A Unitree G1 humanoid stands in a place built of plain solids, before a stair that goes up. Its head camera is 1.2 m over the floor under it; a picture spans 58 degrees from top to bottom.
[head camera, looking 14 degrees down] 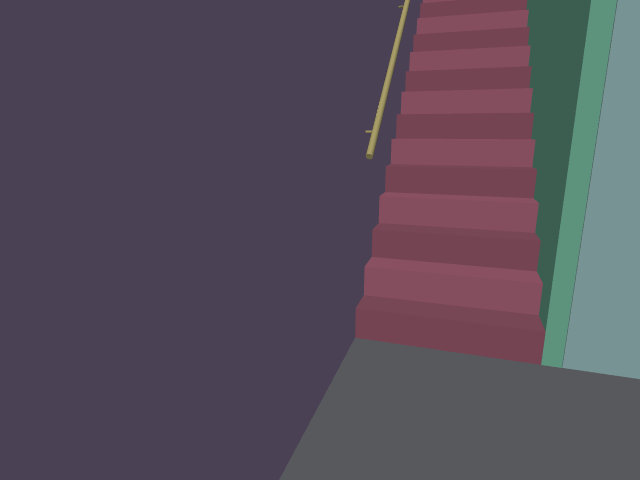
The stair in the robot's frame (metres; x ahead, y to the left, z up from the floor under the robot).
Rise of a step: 0.19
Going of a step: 0.22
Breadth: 1.01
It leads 18 degrees to the right of straight ahead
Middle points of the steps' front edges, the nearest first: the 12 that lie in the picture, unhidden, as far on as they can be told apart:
2.23 -0.69 0.19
2.44 -0.76 0.38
2.65 -0.83 0.57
2.86 -0.90 0.77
3.07 -0.97 0.96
3.28 -1.04 1.15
3.49 -1.10 1.34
3.70 -1.17 1.53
3.92 -1.24 1.72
4.13 -1.31 1.91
4.34 -1.38 2.11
4.55 -1.45 2.30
